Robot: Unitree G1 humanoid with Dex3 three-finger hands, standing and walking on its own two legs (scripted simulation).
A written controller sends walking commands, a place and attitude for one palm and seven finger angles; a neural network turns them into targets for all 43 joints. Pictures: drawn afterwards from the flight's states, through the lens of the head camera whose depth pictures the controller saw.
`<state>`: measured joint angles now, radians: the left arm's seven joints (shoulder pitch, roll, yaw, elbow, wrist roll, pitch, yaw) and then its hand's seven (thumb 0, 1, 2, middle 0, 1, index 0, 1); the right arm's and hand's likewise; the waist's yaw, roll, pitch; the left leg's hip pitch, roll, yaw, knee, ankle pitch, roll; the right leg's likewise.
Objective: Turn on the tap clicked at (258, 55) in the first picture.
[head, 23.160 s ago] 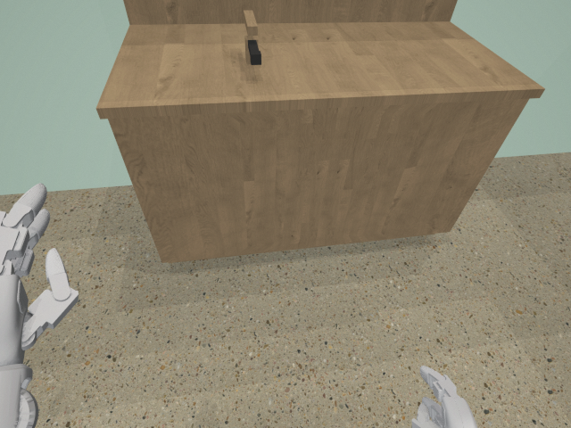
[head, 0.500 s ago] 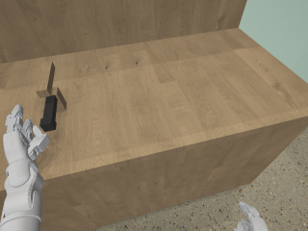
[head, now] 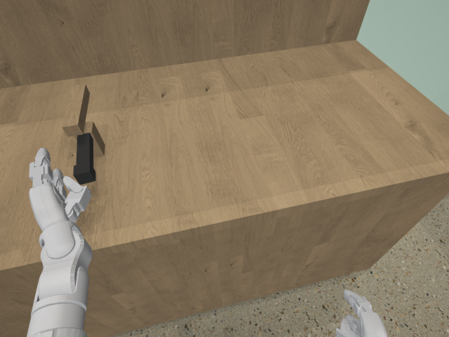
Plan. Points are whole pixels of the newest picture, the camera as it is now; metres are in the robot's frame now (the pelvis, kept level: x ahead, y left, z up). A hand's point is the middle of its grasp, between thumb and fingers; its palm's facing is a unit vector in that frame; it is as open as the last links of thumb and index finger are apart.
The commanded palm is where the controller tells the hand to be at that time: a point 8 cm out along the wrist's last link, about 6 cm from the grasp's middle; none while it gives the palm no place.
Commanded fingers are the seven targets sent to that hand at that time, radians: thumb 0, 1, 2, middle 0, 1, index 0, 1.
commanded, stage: push the lever round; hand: left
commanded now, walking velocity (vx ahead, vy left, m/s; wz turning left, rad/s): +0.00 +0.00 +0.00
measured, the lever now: (84, 173) +0.36 +0.30 +0.09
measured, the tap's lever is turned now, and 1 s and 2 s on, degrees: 5 36 52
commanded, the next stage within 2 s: none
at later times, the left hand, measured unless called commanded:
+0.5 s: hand (115, 182) +0.35 +0.23 +0.09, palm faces +0.67 -0.74 -0.07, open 7.5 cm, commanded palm +0.31 +0.25 +0.09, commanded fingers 0.00 0.90 0.90 -0.15 -0.15 -0.15 -0.15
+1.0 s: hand (141, 174) +0.36 +0.19 +0.10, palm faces +0.72 -0.69 -0.07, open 7.6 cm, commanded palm +0.32 +0.22 +0.09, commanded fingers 0.00 0.90 0.90 -0.15 -0.15 -0.15 -0.15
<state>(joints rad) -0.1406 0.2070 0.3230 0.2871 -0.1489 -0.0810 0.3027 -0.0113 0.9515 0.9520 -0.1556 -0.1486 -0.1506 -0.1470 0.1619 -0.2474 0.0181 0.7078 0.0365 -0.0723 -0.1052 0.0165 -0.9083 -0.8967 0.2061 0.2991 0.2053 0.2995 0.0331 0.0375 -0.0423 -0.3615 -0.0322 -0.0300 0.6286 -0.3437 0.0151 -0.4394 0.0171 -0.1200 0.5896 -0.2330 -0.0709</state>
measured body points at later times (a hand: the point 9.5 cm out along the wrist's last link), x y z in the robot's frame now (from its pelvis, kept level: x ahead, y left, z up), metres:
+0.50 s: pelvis +0.00 +0.00 +0.00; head +0.02 -0.01 +0.45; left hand +0.31 +0.27 +0.10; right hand +0.18 -0.23 -0.11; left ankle -0.01 +0.11 -0.73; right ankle +0.05 -0.07 -0.73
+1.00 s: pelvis +0.01 -0.01 +0.00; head +0.02 -0.03 +0.45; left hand +0.32 +0.22 +0.10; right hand +0.19 -0.24 -0.11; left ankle -0.01 +0.11 -0.73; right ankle +0.05 -0.07 -0.73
